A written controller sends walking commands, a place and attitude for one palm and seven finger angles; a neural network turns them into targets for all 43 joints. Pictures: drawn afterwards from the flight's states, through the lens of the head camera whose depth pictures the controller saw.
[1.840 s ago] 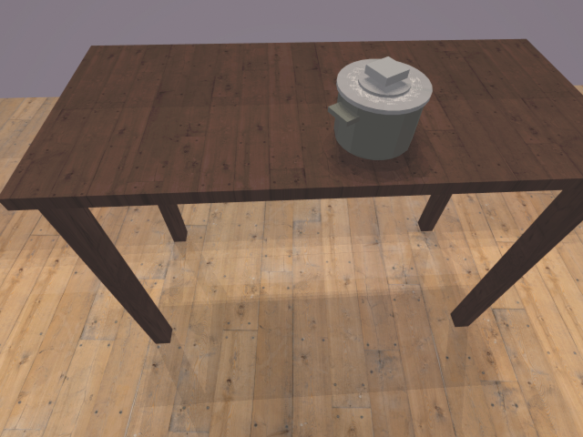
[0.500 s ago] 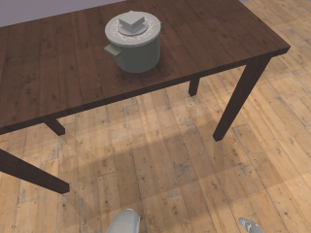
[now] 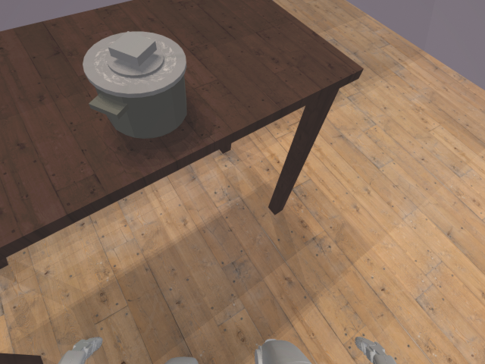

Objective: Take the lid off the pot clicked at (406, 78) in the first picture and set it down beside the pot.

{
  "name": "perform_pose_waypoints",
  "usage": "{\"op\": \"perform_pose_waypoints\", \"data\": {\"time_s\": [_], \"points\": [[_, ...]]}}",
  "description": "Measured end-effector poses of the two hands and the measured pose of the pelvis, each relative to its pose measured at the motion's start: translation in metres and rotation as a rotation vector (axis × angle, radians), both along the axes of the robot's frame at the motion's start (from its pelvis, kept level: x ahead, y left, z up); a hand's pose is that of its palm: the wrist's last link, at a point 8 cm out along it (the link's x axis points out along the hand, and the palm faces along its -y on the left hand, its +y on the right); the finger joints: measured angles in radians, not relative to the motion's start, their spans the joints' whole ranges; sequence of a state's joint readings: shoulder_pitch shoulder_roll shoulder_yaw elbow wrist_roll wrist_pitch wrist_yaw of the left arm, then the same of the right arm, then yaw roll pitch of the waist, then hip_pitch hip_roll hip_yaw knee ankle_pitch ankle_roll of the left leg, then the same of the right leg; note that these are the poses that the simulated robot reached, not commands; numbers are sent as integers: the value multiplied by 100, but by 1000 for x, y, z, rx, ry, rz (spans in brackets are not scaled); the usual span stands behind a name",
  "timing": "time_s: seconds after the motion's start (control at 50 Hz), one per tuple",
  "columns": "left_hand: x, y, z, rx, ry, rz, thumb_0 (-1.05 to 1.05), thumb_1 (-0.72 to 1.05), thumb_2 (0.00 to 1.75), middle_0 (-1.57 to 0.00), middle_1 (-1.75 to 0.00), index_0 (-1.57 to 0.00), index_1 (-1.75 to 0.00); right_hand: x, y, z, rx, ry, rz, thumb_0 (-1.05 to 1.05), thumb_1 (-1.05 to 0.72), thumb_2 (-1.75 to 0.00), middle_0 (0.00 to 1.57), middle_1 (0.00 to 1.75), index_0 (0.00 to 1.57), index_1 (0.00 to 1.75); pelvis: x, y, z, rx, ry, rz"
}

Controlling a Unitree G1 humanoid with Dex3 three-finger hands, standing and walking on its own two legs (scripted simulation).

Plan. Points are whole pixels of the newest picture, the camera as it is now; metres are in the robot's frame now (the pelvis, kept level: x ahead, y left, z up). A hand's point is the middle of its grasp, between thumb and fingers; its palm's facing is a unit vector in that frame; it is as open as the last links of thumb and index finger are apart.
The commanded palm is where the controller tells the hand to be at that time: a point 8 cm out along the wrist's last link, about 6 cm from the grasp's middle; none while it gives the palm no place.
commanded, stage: walk to a spot facing it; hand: left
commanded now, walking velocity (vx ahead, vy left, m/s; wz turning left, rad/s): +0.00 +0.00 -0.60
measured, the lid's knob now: (133, 48) +0.55 +0.24 +0.16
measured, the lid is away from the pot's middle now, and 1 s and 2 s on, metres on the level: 0.00 0.00 0.00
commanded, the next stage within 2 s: none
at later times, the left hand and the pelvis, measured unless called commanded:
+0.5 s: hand (189, 318) +0.20 +0.10 -0.15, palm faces -0.34 -0.91 -0.25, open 7.4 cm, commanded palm none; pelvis +0.02 -0.04 +0.00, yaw -19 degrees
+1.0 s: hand (183, 300) +0.23 +0.12 -0.16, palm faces -0.55 -0.81 -0.21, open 7.4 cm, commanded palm none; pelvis +0.04 -0.01 +0.00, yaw -37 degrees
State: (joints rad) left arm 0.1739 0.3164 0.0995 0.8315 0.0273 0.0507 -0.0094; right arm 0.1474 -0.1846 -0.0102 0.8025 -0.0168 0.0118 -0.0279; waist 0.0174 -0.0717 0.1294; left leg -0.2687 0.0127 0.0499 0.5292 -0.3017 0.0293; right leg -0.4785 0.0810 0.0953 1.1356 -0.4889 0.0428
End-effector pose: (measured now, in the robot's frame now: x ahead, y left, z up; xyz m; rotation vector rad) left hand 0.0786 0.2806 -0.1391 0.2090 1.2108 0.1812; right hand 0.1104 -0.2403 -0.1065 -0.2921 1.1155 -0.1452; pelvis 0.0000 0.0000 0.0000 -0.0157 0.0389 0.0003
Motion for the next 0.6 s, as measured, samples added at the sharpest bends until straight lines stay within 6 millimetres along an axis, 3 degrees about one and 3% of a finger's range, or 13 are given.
{"op": "perform_pose_waypoints", "data": {"time_s": [0.14,0.24,0.34,0.44,0.6], "points": [[52,-15,8,-29,-7,-135,1,91,90,-20,-29,-19,-30,-70,-3,-2,13,123,-145,0,-91,-90,20,29,20,30,6,4,7,-17,4,-92],[93,-54,10,-48,-28,-252,1,91,90,-20,-29,-19,-30,-120,-16,-12,36,194,-267,0,-91,-90,20,30,20,30,9,-5,4,-6,1,-161],[130,-101,10,-37,-105,-365,1,91,90,-20,-29,-20,-30,-158,-38,-35,69,235,-383,0,-91,-90,20,30,20,30,14,-27,-11,11,-11,-231],[131,-124,18,-22,-108,-390,1,91,90,-20,-30,-20,-30,-155,-54,-35,69,216,-449,1,-91,-90,20,29,20,30,17,-37,-6,9,-30,-287],[118,-125,12,-30,-18,-436,1,91,90,-21,-30,-20,-30,-106,-62,-21,64,37,-484,0,-91,-90,20,29,20,30,24,-36,-1,18,-34,-397]]}}
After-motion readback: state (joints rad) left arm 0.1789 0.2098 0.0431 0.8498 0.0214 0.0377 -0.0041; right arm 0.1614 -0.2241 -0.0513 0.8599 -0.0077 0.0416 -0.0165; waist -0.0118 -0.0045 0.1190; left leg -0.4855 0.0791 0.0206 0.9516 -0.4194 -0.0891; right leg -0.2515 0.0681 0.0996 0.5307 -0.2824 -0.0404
